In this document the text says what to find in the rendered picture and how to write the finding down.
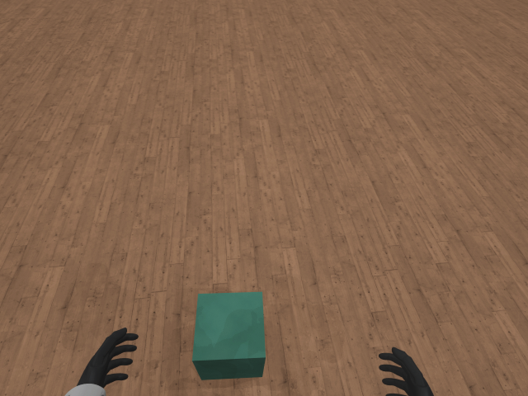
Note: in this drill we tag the robot left hand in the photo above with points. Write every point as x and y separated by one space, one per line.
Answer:
101 363

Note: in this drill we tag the carton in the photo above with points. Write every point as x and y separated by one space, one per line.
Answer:
229 341

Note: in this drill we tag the robot right hand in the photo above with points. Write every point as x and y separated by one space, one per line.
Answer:
414 384

